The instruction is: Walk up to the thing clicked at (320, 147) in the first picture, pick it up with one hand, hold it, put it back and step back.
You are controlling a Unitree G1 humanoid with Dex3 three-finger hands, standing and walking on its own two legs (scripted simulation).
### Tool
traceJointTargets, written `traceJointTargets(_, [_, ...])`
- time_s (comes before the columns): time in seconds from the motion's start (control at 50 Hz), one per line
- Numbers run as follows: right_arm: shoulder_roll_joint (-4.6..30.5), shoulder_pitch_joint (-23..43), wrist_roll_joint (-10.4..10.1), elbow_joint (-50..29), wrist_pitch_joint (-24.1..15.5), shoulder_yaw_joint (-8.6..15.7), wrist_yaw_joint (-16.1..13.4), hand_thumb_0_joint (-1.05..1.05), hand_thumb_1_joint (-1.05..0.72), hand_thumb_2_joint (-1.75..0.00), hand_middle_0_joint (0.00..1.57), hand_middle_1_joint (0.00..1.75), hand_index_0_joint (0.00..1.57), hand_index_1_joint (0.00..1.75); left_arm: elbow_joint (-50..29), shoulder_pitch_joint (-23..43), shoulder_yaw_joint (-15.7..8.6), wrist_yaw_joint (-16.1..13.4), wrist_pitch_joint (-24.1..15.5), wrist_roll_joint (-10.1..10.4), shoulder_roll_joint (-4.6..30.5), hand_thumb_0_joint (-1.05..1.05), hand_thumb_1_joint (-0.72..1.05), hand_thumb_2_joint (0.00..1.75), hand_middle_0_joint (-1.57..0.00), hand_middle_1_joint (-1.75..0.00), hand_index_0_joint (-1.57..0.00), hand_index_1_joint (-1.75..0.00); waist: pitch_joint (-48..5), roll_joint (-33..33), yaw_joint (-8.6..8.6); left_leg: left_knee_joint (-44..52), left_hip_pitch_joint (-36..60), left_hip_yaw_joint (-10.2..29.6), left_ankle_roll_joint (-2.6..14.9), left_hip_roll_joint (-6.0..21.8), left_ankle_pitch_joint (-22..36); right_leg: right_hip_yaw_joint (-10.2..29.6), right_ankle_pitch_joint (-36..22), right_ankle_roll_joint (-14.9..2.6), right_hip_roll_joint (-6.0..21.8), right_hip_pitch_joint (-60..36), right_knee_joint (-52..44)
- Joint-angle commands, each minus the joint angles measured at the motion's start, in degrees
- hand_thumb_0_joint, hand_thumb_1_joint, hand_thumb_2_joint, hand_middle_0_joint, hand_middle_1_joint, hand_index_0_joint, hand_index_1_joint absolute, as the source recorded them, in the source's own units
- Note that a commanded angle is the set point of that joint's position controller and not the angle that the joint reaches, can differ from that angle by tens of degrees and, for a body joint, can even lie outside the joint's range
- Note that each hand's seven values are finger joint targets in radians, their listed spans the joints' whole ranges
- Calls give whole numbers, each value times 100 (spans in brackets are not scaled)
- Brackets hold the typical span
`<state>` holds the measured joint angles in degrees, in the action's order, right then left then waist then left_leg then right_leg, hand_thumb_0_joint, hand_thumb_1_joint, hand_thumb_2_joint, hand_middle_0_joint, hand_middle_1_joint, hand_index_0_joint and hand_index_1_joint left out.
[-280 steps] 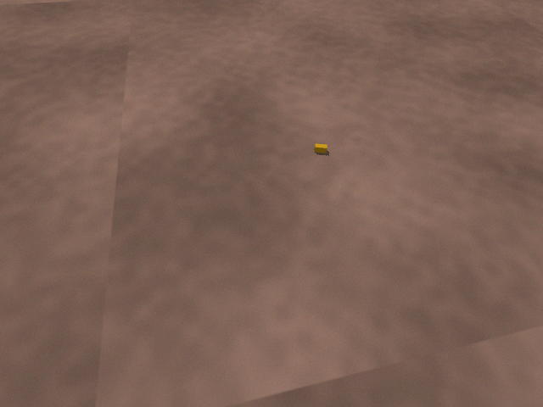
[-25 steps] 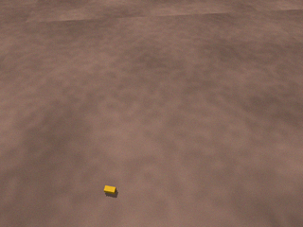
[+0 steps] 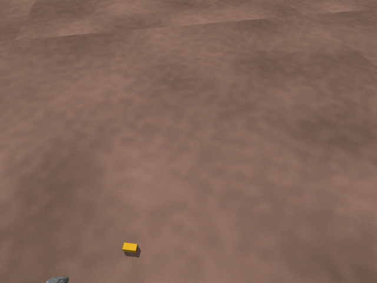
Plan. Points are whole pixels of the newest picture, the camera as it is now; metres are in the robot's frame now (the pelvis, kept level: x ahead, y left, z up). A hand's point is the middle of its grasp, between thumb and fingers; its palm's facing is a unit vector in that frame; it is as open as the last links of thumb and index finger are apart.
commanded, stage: walk up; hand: left
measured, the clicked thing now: (130, 247) +0.42 +0.28 -0.76
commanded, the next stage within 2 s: stand in 0.72 s
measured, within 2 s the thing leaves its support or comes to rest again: neither
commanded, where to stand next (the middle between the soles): +0.09 +0.02 m, yaw +2 degrees
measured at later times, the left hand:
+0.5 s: hand out of the picture +0.09 +0.27 -0.15, palm faces -0.07 -0.92 -0.38, open 7.4 cm
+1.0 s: hand out of the picture +0.10 +0.25 -0.15, palm faces -0.06 -0.94 -0.33, open 7.4 cm
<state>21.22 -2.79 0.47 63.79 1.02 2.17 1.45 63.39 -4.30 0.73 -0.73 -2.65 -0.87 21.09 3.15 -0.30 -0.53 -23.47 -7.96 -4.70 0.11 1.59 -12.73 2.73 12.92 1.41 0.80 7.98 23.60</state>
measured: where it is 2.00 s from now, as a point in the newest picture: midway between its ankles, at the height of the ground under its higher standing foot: outside the picture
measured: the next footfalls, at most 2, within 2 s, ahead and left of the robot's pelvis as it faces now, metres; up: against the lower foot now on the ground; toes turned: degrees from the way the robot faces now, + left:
none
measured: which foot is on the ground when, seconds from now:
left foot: down 0.00-1.00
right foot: down 0.00-1.00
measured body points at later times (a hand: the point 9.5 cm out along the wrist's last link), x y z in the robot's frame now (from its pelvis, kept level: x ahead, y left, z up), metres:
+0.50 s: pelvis +0.00 +0.01 +0.00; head +0.01 +0.00 +0.45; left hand +0.09 +0.31 -0.13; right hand +0.07 -0.30 -0.13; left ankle +0.00 +0.12 -0.74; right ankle +0.00 -0.14 -0.74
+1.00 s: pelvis +0.00 +0.00 +0.01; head +0.02 +0.01 +0.45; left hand +0.10 +0.30 -0.13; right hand +0.09 -0.30 -0.12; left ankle +0.00 +0.12 -0.74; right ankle +0.00 -0.14 -0.74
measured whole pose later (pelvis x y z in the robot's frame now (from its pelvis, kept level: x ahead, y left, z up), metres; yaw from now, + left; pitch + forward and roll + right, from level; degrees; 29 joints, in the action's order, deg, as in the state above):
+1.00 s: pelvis +0.00 +0.00 +0.01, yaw -1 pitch -2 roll +0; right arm 19.4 -3.1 0.3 65.4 0.1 1.2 0.7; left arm 63.9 -4.8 0.6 0.1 -0.8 -0.6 20.2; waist 4.0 0.9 -0.9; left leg -18.0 -5.4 -5.4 0.1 1.4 -10.3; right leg 3.3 10.3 1.6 0.9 5.7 18.2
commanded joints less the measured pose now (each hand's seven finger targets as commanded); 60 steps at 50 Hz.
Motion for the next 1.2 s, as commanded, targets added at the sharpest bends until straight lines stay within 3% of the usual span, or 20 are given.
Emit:
traceJointTargets(0.0, [1206, 282, 16, -325, -139, 231, -61, 0, -90, -90, 20, 30, 20, 30, -292, 263, -273, -85, -63, 10, 1299, 0, 90, 90, -20, -30, -20, -30, -459, 33, -12, 470, 370, 572, 180, 574, 504, 431, -1018, -288, 607, 208, -456])
traceJointTargets(0.32, [1216, 132, 41, -338, -174, 249, -90, 0, -90, -90, 20, 30, 20, 30, -293, 169, -278, -68, 33, 14, 1217, 0, 90, 90, -20, -30, -20, -30, -479, -96, 13, 684, 307, 560, 287, 668, 342, 240, -988, -229, 408, 117, -201])
traceJointTargets(0.58, [1166, 102, 23, -400, -125, 281, -79, 0, -90, -90, 20, 30, 20, 30, -301, 83, -285, -85, 24, -4, 1242, 0, 90, 90, -20, -30, -20, -30, -395, 72, -39, 519, 430, 457, 223, 567, 327, 381, -1128, -265, 467, 256, -334])
traceJointTargets(0.68, [1144, 143, 21, -433, -110, 280, -66, 0, -90, -90, 20, 30, 20, 30, -317, 13, -286, -100, -1, -4, 1270, 0, 90, 90, -20, -30, -20, -30, -457, 113, -16, 406, 644, 399, 194, 547, 558, 463, -1310, -283, 534, 348, -406])
traceJointTargets(0.7, [958, 237, -43, -369, -139, 174, -97, 0, -90, -90, 20, 30, 20, 30, -299, 207, -236, -72, 41, 51, 1160, 0, 90, 90, -20, -30, -20, -30, -383, 390, -106, 619, 597, 621, 153, 677, 1013, 422, -1466, -223, 556, 360, -519])
traceJointTargets(0.76, [1129, 227, -31, -305, -201, 174, -128, 0, -90, -90, 20, 30, 20, 30, -301, 71, -232, -39, 81, 77, 1080, 0, 90, 90, -20, -30, -20, -30, -500, 66, -31, 655, 759, 589, 135, 700, 1457, 410, -1653, -183, 544, 161, -554])
traceJointTargets(0.84, [1095, 246, -17, -235, -221, 147, -146, 0, -90, -90, 20, 30, 20, 30, -261, 92, -250, -20, 100, 65, 1111, 0, 90, 90, -20, -30, -20, -30, -617, -73, -21, 740, 731, 574, 97, 713, 1328, 409, -1502, -205, 592, -85, -630])
traceJointTargets(0.92, [1065, 227, -18, -197, -250, 129, -153, 0, -90, -90, 20, 30, 20, 30, -256, 123, -251, -9, 85, 45, 1137, 0, 90, 90, -20, -30, -20, -30, -788, -76, -45, 733, 807, 547, 73, 727, 1553, 393, -1695, -206, 631, -220, -675])
traceJointTargets(1.18, [1029, 169, 4, -135, -256, 108, -149, 0, -90, -90, 20, 30, 20, 30, -246, 128, -273, 3, 80, 40, 1142, 0, 90, 90, -20, -30, -20, -30, -474, 47, -43, 911, 549, 604, 52, 695, 829, 394, -1112, -218, 646, -100, -920])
